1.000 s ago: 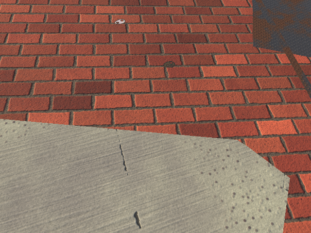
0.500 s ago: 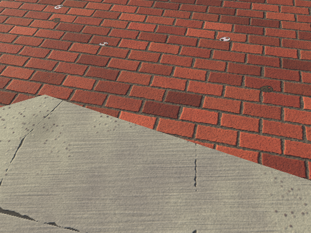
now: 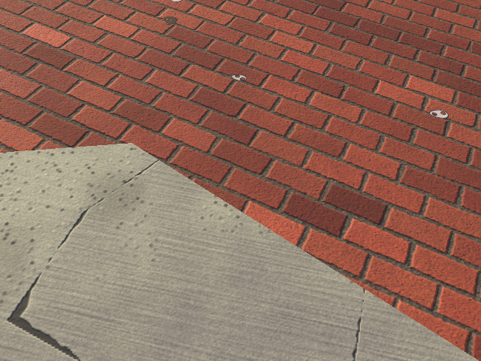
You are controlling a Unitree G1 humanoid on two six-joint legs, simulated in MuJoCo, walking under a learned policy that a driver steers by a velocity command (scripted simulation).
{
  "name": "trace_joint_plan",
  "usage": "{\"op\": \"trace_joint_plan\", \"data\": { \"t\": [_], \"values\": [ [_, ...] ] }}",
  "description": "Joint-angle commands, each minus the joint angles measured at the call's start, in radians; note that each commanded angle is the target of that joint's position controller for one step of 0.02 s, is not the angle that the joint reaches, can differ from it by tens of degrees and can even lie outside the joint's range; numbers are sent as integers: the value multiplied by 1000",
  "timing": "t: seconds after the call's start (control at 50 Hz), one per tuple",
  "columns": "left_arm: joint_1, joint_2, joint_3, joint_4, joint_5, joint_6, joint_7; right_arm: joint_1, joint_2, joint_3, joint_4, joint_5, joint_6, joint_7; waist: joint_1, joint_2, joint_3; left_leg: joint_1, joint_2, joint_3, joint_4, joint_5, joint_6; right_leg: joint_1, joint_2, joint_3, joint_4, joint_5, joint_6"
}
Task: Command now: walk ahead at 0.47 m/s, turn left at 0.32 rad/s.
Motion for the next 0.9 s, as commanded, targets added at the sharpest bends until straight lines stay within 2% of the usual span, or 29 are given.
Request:
{"op": "trace_joint_plan", "data": {
  "t": [0.02,0.1,0.16,0.18,0.2,0.22,0.24,0.26,0.28,0.3,0.32,0.34,0.36,0.42,0.46,0.54,0.6,0.64,0.68,0.7,0.72,0.74,0.76,0.78,0.8,0.82,0.84,0.86,0.9],
  "values": [
    [-144,32,-4,-87,-11,-15,-10,1,-186,-56,-32,6,-22,-16,-21,128,26,-49,203,-107,-122,297,118,55,39,-31,-183,167,2],
    [-226,45,-4,-120,-19,-25,-28,53,-187,-59,24,13,-18,-16,-41,126,74,51,258,-138,-99,291,115,36,51,-17,-298,164,-44],
    [-191,67,6,-117,-16,-29,-35,54,-194,-64,46,12,-2,-22,-13,150,52,151,287,-144,-18,490,93,80,71,-34,-330,51,-88],
    [-146,85,16,-109,-13,-29,-30,48,-204,-66,46,11,3,-24,11,168,10,173,278,-137,50,681,82,155,101,-62,-322,-7,-106],
    [-43,114,33,-86,-12,-28,-22,36,-206,-64,46,7,10,-24,68,174,-70,170,248,-112,183,876,65,306,135,-98,-330,-17,-136],
    [115,149,47,-58,-6,-24,-12,20,-189,-54,36,1,13,-25,147,168,-187,56,209,-86,383,862,35,571,78,-56,-297,34,-184],
    [277,228,66,-40,15,-22,-3,109,-103,-28,12,-11,7,-20,150,-16,-379,-294,90,-64,769,473,-26,1001,-178,316,-260,-9,-325],
    [336,182,58,-2,-11,-19,-12,172,-72,-12,36,4,-8,-15,141,-239,-508,-511,-51,-100,1048,-307,-69,1171,-323,722,-425,-187,-430],
    [280,122,39,-7,-33,-14,-7,64,-167,-34,17,28,-21,-8,161,-130,-350,-629,15,-143,1113,-292,-62,1066,-288,666,-488,-352,-375],
    [217,97,31,-17,-26,-5,2,-45,-180,-34,-14,40,-31,-4,151,-56,-204,-652,69,-98,1083,-214,-55,906,-250,512,-512,-353,-331],
    [161,87,24,-17,-13,-2,6,-108,-166,-30,-32,24,-38,-3,113,18,-95,-637,117,-57,1003,-147,-52,734,-212,416,-549,-262,-309],
    [128,63,16,-22,-1,-5,7,-121,-161,-36,-31,6,-36,-4,80,24,-56,-591,154,-50,933,-101,-51,634,-175,350,-574,-174,-295],
    [114,60,14,-23,7,-7,7,-91,-142,-34,-22,6,-30,-2,51,1,-46,-540,168,-47,908,-80,-56,568,-155,315,-601,-123,-298],
    [117,77,18,-2,-11,-21,8,-74,-90,-19,-16,1,-12,-5,22,-23,-22,-522,196,-18,790,-57,-84,480,-140,212,-665,-15,-320],
    [131,102,25,10,-15,-21,14,-143,-79,-11,-38,-10,-15,-6,38,-14,0,-550,206,-1,673,50,-102,473,-124,148,-687,37,-314],
    [185,125,28,32,-27,-8,20,-293,-51,1,-66,-2,-35,10,98,0,20,-487,166,45,380,303,-104,487,-69,39,-680,62,-259],
    [255,143,31,61,-35,8,19,-376,-62,-2,-91,10,-43,25,133,-6,30,-488,144,49,280,336,-91,579,-111,59,-651,45,-247],
    [274,152,35,76,-37,22,23,-404,-78,-9,-108,11,-46,36,128,-14,36,-505,133,43,235,272,-66,660,-148,77,-610,74,-232],
    [269,165,39,83,-36,36,29,-368,-101,-20,-105,8,-48,42,93,-30,13,-448,113,55,206,193,-37,717,-167,81,-542,187,-210],
    [248,170,40,81,-37,41,32,-289,-123,-33,-85,5,-48,40,39,-32,-32,-332,86,83,176,183,-15,717,-146,55,-445,334,-191],
    [248,144,29,79,-30,45,34,-146,-168,-58,-43,1,-47,32,-29,-16,-129,-119,77,92,174,197,17,660,-96,13,-265,404,-163],
    [252,84,2,49,-1,41,38,38,-245,-79,-15,-10,-41,20,-94,97,-290,180,264,-112,219,241,85,468,-37,-33,51,151,-123],
    [382,-19,-27,34,-12,21,30,60,-308,-90,3,-11,-36,27,-17,363,-395,469,458,-586,106,0,239,79,140,-16,370,-506,-65],
    [310,89,-6,46,-32,5,23,63,-202,-65,-8,0,-36,29,-68,247,-363,453,437,-639,33,-126,208,-36,94,97,467,-553,-74],
    [215,128,7,13,-52,-5,18,0,-173,-52,-10,-1,-37,27,-62,195,-225,341,408,-494,16,-84,174,-92,49,76,475,-467,-83],
    [164,116,3,1,-44,-9,21,-63,-163,-47,-16,-5,-37,27,-34,117,-148,210,372,-391,-1,44,162,-68,5,47,437,-382,-80],
    [142,109,7,-3,-27,-7,22,-108,-142,-42,-16,-11,-38,29,-7,95,-91,103,339,-317,-28,150,161,-39,-21,42,382,-329,-71],
    [169,97,8,4,-29,3,19,-134,-121,-36,-17,-20,-43,29,28,121,-85,36,321,-259,-57,204,156,24,-47,53,355,-291,-65],
    [205,61,3,23,-35,29,20,-148,-113,-38,-2,-14,-58,28,52,131,-71,-34,307,-170,-112,243,161,71,-54,49,316,-261,-47]
  ]
}}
